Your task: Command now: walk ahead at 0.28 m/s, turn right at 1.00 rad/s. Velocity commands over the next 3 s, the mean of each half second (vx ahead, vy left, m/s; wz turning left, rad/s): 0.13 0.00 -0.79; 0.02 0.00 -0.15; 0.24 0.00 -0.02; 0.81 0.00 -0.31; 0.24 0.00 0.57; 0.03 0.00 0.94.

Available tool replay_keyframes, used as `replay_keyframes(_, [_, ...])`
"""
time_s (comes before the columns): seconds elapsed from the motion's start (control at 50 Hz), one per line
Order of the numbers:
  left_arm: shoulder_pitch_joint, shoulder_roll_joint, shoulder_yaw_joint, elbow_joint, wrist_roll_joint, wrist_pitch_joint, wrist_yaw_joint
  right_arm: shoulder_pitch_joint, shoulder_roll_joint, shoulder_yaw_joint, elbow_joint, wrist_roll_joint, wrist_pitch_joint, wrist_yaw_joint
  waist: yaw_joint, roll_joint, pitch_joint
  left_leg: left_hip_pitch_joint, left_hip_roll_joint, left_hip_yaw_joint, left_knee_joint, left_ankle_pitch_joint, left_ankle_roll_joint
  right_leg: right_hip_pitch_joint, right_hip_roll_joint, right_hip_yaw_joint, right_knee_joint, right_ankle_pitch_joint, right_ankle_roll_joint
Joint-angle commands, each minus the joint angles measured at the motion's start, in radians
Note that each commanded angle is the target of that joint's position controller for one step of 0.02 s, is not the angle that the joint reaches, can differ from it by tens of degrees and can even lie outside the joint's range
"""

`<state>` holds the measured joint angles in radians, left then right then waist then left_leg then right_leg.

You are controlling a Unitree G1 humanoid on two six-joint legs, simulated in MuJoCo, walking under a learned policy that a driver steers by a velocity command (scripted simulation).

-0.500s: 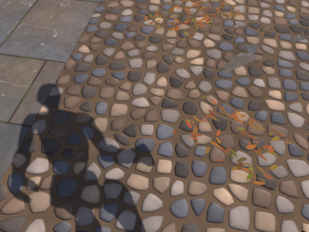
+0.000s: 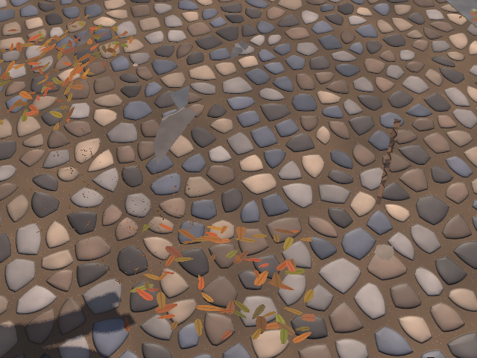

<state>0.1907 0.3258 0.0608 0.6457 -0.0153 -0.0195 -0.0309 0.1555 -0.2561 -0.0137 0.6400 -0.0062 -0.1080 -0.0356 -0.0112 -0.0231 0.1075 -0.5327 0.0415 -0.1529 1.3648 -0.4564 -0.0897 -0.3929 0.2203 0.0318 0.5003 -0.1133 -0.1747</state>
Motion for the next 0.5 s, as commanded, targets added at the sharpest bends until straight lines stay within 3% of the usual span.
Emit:
replay_keyframes(0.02, [-0.075,0.131,0.054,-0.104,-0.011,-0.023,0.027,0.092,-0.164,-0.062,-0.06,-0.016,0.019,-0.014,-0.056,0.115,-0.17,-0.061,0.014,0.021,-0.193,0.034,-0.024,0.096,-0.281,0.37,-0.165,0.59,-0.168])
replay_keyframes(0.06, [-0.064,0.146,0.064,-0.09,-0.011,0.002,0.053,0.02,-0.109,-0.048,-0.088,-0.022,0.024,-0.014,-0.043,0.075,-0.203,-0.008,-0.048,0.055,-0.377,0.145,-0.032,0.033,-0.204,0.321,-0.112,0.64,-0.12])
replay_keyframes(0.08, [-0.065,0.147,0.067,-0.088,-0.017,0.021,0.064,-0.002,-0.1,-0.045,-0.092,-0.019,0.027,-0.011,-0.034,0.046,-0.239,0.041,-0.081,0.064,-0.468,0.229,-0.031,0.02,-0.17,0.306,-0.085,0.616,-0.083])
replay_keyframes(0.12, [-0.059,0.145,0.071,-0.085,-0.03,0.05,0.08,-0.062,-0.102,-0.047,-0.103,-0.008,0.033,-0.003,-0.009,-0.011,-0.278,0.126,-0.132,0.068,-0.622,0.36,-0.025,0.003,-0.137,0.316,-0.051,0.486,-0.011])
replay_keyframes(0.16, [-0.046,0.129,0.067,-0.084,-0.03,0.063,0.085,-0.115,-0.115,-0.055,-0.117,0.004,0.037,0.004,0.012,-0.063,-0.27,0.174,-0.155,0.043,-0.742,0.409,-0.024,0.013,-0.133,0.379,-0.029,0.319,0.028])
replay_keyframes(0.22, [-0.073,0.084,0.056,-0.104,-0.017,0.061,0.083,-0.087,-0.151,-0.078,-0.101,0.008,0.03,0.009,-0.015,-0.123,-0.235,0.24,-0.11,-0.028,-0.935,0.478,0.0,0.086,-0.14,0.478,0.087,0.111,0.06])
replay_keyframes(0.24, [-0.056,0.046,0.045,-0.106,-0.017,0.058,0.075,-0.047,-0.155,-0.082,-0.087,0.001,0.025,0.008,-0.027,-0.067,-0.265,0.371,-0.023,-0.05,-1.022,0.604,0.047,0.054,-0.099,0.429,0.236,-0.108,0.094])
replay_keyframes(0.26, [0.037,-0.034,0.019,-0.1,0.005,0.055,0.071,-0.027,-0.182,-0.081,-0.1,-0.019,0.033,-0.001,0.021,0.103,-0.345,0.588,0.207,-0.229,-0.936,0.902,0.154,-0.09,-0.02,0.291,0.488,-0.53,0.14])
replay_keyframes(0.28, [0.156,0.038,0.029,-0.115,-0.014,0.047,0.055,0.028,-0.197,-0.082,-0.092,-0.05,0.045,-0.001,0.08,0.283,-0.439,0.679,0.435,-0.54,-0.956,0.982,0.37,-0.225,-0.012,0.226,0.67,-0.649,0.191])
replay_keyframes(0.3, [0.161,0.136,0.051,-0.082,-0.013,0.045,0.047,-0.023,-0.188,-0.093,-0.108,-0.03,0.05,-0.002,0.068,0.267,-0.415,0.615,0.432,-0.615,-0.969,0.795,0.423,-0.261,-0.106,0.179,0.814,-0.557,0.241])
replay_keyframes(0.32, [0.085,0.182,0.064,-0.059,-0.014,0.059,0.053,-0.051,-0.119,-0.075,-0.123,-0.025,0.06,-0.005,0.027,0.16,-0.33,0.535,0.326,-0.438,-0.961,0.659,0.37,-0.267,-0.135,0.153,0.867,-0.474,0.259])
replay_keyframes(0.34, [0.039,0.163,0.061,-0.054,-0.008,0.077,0.064,-0.061,-0.101,-0.062,-0.127,-0.023,0.076,-0.005,0.018,0.086,-0.283,0.452,0.249,-0.328,-0.972,0.568,0.315,-0.252,-0.142,0.128,0.89,-0.416,0.268])
replay_keyframes(0.38, [0.01,0.1,0.04,-0.071,-0.006,0.085,0.07,-0.094,-0.131,-0.064,-0.117,-0.02,0.095,-0.005,0.03,0.086,-0.193,0.292,0.162,-0.201,-1.023,0.5,0.279,-0.192,-0.15,0.082,0.806,-0.354,0.262])
replay_keyframes(0.4, [0.012,0.066,0.028,-0.071,-0.004,0.08,0.068,-0.092,-0.135,-0.066,-0.108,-0.024,0.101,-0.003,0.034,0.105,-0.194,0.265,0.123,-0.139,-1.036,0.505,0.266,-0.146,-0.149,0.048,0.724,-0.344,0.257])
replay_keyframes(0.44, [0.018,0.029,0.012,-0.064,-0.002,0.068,0.066,-0.079,-0.133,-0.071,-0.092,-0.018,0.11,0.002,0.026,0.164,-0.232,0.293,0.112,-0.094,-1.045,0.517,0.281,-0.078,-0.156,0.009,0.566,-0.364,0.255])
replay_keyframes(0.5, [-0.001,0.032,0.005,-0.054,0.006,0.063,0.056,-0.052,-0.145,-0.08,-0.066,0.0,0.116,0.007,-0.001,0.224,-0.251,0.321,0.151,-0.116,-1.057,0.405,0.31,0.015,-0.192,0.008,0.349,-0.325,0.232])
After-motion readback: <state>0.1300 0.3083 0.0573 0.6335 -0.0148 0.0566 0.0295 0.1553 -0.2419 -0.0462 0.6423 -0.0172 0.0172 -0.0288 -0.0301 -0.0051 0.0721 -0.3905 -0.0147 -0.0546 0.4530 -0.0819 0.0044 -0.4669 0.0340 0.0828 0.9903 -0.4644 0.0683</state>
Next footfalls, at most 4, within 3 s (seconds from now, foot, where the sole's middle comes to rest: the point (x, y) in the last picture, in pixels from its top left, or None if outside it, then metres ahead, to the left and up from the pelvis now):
0.26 left None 0.33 0.14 -0.76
0.62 right None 0.14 -0.05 -0.76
0.84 left None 0.26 0.18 -0.76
1.90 right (314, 305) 0.54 -0.21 -0.76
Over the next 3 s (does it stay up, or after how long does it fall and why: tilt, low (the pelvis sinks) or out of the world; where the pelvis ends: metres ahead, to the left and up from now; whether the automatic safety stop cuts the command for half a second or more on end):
stays up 0.74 -0.40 0.02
